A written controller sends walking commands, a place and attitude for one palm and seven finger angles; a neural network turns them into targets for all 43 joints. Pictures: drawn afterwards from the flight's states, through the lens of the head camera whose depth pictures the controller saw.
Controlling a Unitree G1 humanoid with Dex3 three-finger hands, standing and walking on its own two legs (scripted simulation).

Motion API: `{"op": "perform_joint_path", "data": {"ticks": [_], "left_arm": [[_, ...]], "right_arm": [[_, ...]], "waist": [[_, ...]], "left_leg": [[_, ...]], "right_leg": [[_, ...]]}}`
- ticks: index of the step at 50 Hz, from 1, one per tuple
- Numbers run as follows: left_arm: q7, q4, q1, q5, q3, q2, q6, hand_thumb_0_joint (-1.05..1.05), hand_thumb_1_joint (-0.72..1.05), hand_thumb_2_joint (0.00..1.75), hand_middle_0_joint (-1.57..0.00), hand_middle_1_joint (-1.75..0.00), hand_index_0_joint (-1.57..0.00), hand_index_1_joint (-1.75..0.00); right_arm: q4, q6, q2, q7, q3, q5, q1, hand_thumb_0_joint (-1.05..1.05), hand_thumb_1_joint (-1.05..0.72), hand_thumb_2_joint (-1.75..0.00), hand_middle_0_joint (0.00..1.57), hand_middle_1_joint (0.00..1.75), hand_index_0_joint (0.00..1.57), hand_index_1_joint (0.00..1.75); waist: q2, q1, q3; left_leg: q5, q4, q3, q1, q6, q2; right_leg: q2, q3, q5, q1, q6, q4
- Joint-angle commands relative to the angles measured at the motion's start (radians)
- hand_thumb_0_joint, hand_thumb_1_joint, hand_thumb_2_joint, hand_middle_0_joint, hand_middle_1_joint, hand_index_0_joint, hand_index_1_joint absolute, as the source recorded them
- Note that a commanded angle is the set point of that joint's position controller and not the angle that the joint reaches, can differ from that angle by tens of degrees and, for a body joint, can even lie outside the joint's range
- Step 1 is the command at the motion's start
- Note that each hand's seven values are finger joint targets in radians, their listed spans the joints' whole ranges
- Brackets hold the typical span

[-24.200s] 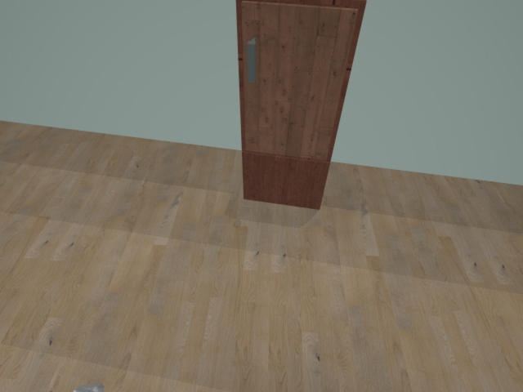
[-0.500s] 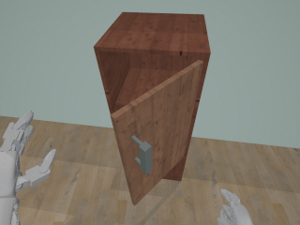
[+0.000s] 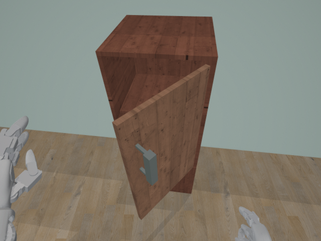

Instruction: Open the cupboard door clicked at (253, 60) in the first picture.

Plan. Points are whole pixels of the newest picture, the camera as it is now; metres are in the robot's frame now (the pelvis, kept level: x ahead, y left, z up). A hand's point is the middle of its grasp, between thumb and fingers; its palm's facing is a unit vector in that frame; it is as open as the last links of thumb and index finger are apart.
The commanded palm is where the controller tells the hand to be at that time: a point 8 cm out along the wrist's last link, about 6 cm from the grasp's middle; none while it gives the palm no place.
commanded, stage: step back with the hand held close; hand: left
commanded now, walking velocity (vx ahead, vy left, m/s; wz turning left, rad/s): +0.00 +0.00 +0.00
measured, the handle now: (145, 164) +0.32 +0.09 +0.00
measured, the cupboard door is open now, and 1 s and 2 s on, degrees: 53 53 53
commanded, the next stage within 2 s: stop stepping back and stand still in 1.28 s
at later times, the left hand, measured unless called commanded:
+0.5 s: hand (28, 183) +0.16 +0.27 +0.16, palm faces +0.37 -0.77 -0.52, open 7.4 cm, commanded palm +0.10 +0.31 +0.17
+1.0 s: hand (3, 221) +0.09 +0.26 +0.16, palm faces +0.45 -0.79 -0.43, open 7.4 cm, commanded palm +0.03 +0.30 +0.17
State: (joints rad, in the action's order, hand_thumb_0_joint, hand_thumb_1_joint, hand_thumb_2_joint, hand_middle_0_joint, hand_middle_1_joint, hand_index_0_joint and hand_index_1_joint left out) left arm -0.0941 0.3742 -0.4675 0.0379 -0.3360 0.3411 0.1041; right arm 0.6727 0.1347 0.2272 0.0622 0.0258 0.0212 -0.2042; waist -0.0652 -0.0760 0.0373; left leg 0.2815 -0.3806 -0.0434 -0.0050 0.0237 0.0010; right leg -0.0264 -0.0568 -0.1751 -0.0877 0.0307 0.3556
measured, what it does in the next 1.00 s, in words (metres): walks backwards: right foot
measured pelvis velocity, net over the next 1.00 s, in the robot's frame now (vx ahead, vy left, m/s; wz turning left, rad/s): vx -0.12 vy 0.01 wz -0.03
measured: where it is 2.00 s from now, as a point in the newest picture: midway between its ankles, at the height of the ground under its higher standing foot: outside the picture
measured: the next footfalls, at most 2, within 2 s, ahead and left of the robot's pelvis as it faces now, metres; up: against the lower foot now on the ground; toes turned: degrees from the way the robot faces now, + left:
right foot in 0.92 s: -0.07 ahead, -0.09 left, +0.00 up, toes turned +2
left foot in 1.14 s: -0.10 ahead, +0.13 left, +0.00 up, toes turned -1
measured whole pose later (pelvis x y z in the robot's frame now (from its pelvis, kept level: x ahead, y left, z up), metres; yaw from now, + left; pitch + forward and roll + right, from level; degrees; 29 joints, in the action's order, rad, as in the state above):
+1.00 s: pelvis -0.12 +0.01 -0.01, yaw -2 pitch +0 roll -1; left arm -0.17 0.49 -0.51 0.01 -0.43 0.38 0.24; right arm 0.65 0.11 0.18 0.07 0.01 0.02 -0.24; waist 0.00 0.01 -0.01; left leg 0.20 -0.59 -0.05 -0.39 0.02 0.01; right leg -0.08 0.03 -0.27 -0.27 0.04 0.54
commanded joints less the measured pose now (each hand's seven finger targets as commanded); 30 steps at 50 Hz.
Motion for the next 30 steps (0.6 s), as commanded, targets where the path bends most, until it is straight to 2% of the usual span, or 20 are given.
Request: {"op": "perform_joint_path", "data": {"ticks": [1,2,3,4,5,6,7,9,11,15,19,20,21,22,24,25,28,30], "left_arm": [[-0.021,0.190,0.092,0.002,-0.108,0.179,0.063,0.00,0.90,0.90,-0.20,-0.30,-0.20,-0.30],[-0.022,0.197,0.099,0.001,-0.113,0.186,0.067,0.00,0.90,0.90,-0.20,-0.30,-0.20,-0.30],[-0.027,0.281,0.220,-0.001,-0.118,0.217,0.079,0.00,0.90,0.90,-0.20,-0.30,-0.20,-0.30],[-0.041,0.250,0.253,-0.006,-0.233,0.312,0.117,0.00,0.90,0.90,-0.20,-0.30,-0.20,-0.30],[-0.037,0.212,0.229,-0.015,-0.213,0.284,0.130,0.00,0.90,0.90,-0.20,-0.30,-0.20,-0.30],[-0.032,0.151,0.107,-0.015,-0.178,0.227,0.126,0.00,0.90,0.90,-0.20,-0.30,-0.20,-0.30],[-0.027,0.158,0.056,-0.015,-0.155,0.204,0.125,0.00,0.90,0.90,-0.20,-0.30,-0.20,-0.30],[-0.028,0.204,0.023,-0.015,-0.148,0.202,0.133,0.00,0.90,0.90,-0.20,-0.30,-0.20,-0.30],[-0.033,0.212,-0.031,-0.012,-0.168,0.213,0.131,0.00,0.90,0.90,-0.20,-0.30,-0.20,-0.30],[-0.045,0.275,-0.054,-0.012,-0.226,0.271,0.129,0.00,0.90,0.90,-0.20,-0.30,-0.20,-0.30],[-0.062,0.288,-0.090,-0.014,-0.218,0.246,0.129,0.00,0.90,0.90,-0.20,-0.30,-0.20,-0.30],[-0.066,0.315,-0.077,-0.019,-0.228,0.258,0.133,0.00,0.90,0.90,-0.20,-0.30,-0.20,-0.30],[-0.075,0.321,-0.083,-0.022,-0.214,0.240,0.134,0.00,0.90,0.90,-0.20,-0.30,-0.20,-0.30],[-0.082,0.305,-0.094,-0.027,-0.212,0.232,0.132,0.00,0.90,0.90,-0.20,-0.30,-0.20,-0.30],[-0.089,0.315,-0.072,-0.039,-0.198,0.212,0.132,0.00,0.90,0.90,-0.20,-0.30,-0.20,-0.30],[-0.094,0.318,-0.064,-0.042,-0.207,0.217,0.132,0.00,0.90,0.90,-0.20,-0.30,-0.20,-0.30],[-0.106,0.313,-0.019,-0.060,-0.192,0.200,0.135,0.00,0.90,0.90,-0.20,-0.30,-0.20,-0.30],[-0.116,0.329,0.008,-0.067,-0.195,0.206,0.140,0.00,0.90,0.90,-0.20,-0.30,-0.20,-0.30]], "right_arm": [[-0.164,0.062,0.101,0.013,-0.043,-0.006,0.143,0.00,-0.90,-0.90,0.20,0.30,0.20,0.30],[-0.163,0.063,0.102,0.012,-0.043,-0.005,0.142,0.00,-0.90,-0.90,0.20,0.30,0.20,0.30],[-0.168,0.071,0.106,0.013,-0.042,-0.004,0.157,0.00,-0.90,-0.90,0.20,0.30,0.20,0.30],[-0.207,0.051,0.118,0.022,-0.036,-0.025,0.127,0.00,-0.90,-0.90,0.20,0.30,0.20,0.30],[-0.195,0.034,0.104,0.023,-0.036,-0.020,0.118,0.00,-0.90,-0.90,0.20,0.30,0.20,0.30],[-0.194,0.023,0.111,0.023,-0.045,-0.013,0.119,0.00,-0.90,-0.90,0.20,0.30,0.20,0.30],[-0.203,0.012,0.119,0.019,-0.049,-0.011,0.119,0.00,-0.90,-0.90,0.20,0.30,0.20,0.30],[-0.216,0.002,0.126,0.019,-0.055,-0.011,0.124,0.00,-0.90,-0.90,0.20,0.30,0.20,0.30],[-0.229,-0.011,0.125,0.023,-0.059,-0.012,0.123,0.00,-0.90,-0.90,0.20,0.30,0.20,0.30],[-0.259,-0.038,0.126,0.029,-0.072,-0.016,0.135,0.00,-0.90,-0.90,0.20,0.30,0.20,0.30],[-0.282,-0.055,0.122,0.041,-0.080,-0.006,0.113,0.00,-0.90,-0.90,0.20,0.30,0.20,0.30],[-0.288,-0.055,0.129,0.043,-0.082,-0.005,0.120,0.00,-0.90,-0.90,0.20,0.30,0.20,0.30],[-0.292,-0.057,0.126,0.050,-0.083,0.006,0.106,0.00,-0.90,-0.90,0.20,0.30,0.20,0.30],[-0.293,-0.056,0.128,0.052,-0.088,0.010,0.094,0.00,-0.90,-0.90,0.20,0.30,0.20,0.30],[-0.297,-0.052,0.135,0.054,-0.094,0.012,0.082,0.00,-0.90,-0.90,0.20,0.30,0.20,0.30],[-0.297,-0.048,0.133,0.059,-0.094,0.016,0.090,0.00,-0.90,-0.90,0.20,0.30,0.20,0.30],[-0.288,-0.040,0.133,0.061,-0.097,0.017,0.060,0.00,-0.90,-0.90,0.20,0.30,0.20,0.30],[-0.279,-0.039,0.128,0.064,-0.096,0.020,0.051,0.00,-0.90,-0.90,0.20,0.30,0.20,0.30]], "waist": [[-0.010,0.000,-0.034],[-0.003,-0.002,-0.046],[-0.018,0.002,-0.094],[0.046,0.061,0.022],[0.048,0.062,0.013],[0.087,0.064,-0.016],[0.075,0.063,-0.067],[0.027,0.065,-0.143],[0.026,0.061,-0.202],[0.026,0.053,-0.232],[0.042,0.062,-0.188],[0.006,0.057,-0.196],[-0.005,0.064,-0.182],[0.000,0.064,-0.174],[-0.033,0.070,-0.147],[-0.036,0.070,-0.130],[0.022,0.087,-0.091],[0.052,0.096,-0.079]], "left_leg": [[-0.215,0.064,0.034,-0.096,0.000,0.033],[-0.213,0.067,0.040,-0.099,-0.001,0.033],[-0.210,0.059,0.039,-0.083,0.003,0.027],[-0.101,0.024,0.043,-0.145,0.014,0.039],[-0.070,0.009,0.062,-0.157,0.016,0.030],[-0.090,-0.012,0.053,-0.138,0.017,0.034],[-0.123,-0.024,0.048,-0.126,0.016,0.036],[-0.186,-0.018,0.045,-0.127,0.012,0.045],[-0.277,-0.011,0.053,-0.138,0.004,0.058],[-0.352,-0.027,0.069,-0.186,-0.007,0.064],[-0.338,-0.017,0.095,-0.261,-0.014,0.081],[-0.342,-0.010,0.102,-0.276,-0.015,0.084],[-0.343,0.000,0.116,-0.303,-0.021,0.099],[-0.297,0.007,0.123,-0.338,-0.013,0.112],[-0.148,0.024,0.137,-0.419,0.009,0.130],[-0.083,0.035,0.150,-0.462,0.021,0.133],[0.216,0.019,0.157,-0.553,0.049,0.127],[0.305,-0.029,0.152,-0.545,0.049,0.097]], "right_leg": [[0.039,0.072,0.092,0.042,0.000,-0.063],[0.037,0.067,0.087,0.052,0.000,-0.060],[0.041,0.077,0.093,0.065,-0.002,-0.060],[0.078,0.202,0.105,-0.098,0.003,-0.121],[0.099,0.204,0.082,-0.099,0.009,-0.132],[0.111,0.209,0.098,-0.115,0.009,-0.131],[0.119,0.199,0.142,-0.100,0.011,-0.112],[0.124,0.182,0.249,-0.064,0.009,-0.055],[0.117,0.158,0.356,-0.016,0.005,0.007],[0.109,0.151,0.416,-0.010,0.005,0.064],[0.093,0.148,0.355,-0.037,0.002,0.106],[0.085,0.143,0.344,-0.032,0.001,0.125],[0.074,0.132,0.306,-0.035,-0.002,0.153],[0.066,0.128,0.252,-0.036,-0.006,0.169],[0.057,0.130,0.152,-0.039,-0.010,0.202],[0.055,0.133,0.136,-0.032,-0.010,0.204],[0.074,0.174,0.000,-0.069,-0.002,0.201],[0.108,0.215,-0.076,-0.133,0.015,0.136]]}}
